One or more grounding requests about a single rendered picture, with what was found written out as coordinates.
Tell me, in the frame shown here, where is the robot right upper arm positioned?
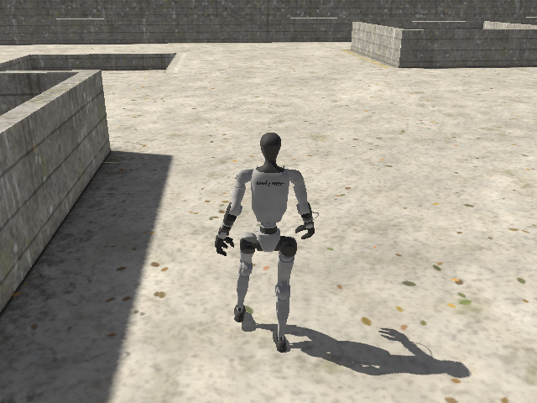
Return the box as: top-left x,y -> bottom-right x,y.
287,169 -> 310,215

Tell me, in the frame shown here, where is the robot right forearm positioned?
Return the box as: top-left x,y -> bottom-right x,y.
300,202 -> 314,228

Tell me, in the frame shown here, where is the robot left forearm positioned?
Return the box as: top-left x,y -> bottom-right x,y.
217,202 -> 237,239

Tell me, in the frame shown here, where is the robot left thigh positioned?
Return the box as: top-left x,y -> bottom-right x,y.
240,233 -> 257,276

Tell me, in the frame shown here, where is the robot left upper arm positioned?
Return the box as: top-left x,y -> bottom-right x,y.
228,169 -> 253,216

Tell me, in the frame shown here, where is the left robot hand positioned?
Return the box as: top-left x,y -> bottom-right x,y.
215,235 -> 234,256

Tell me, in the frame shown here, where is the robot torso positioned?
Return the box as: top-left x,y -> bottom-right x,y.
250,165 -> 289,252

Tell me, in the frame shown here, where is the right robot hand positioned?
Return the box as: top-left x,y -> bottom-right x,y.
295,225 -> 315,239

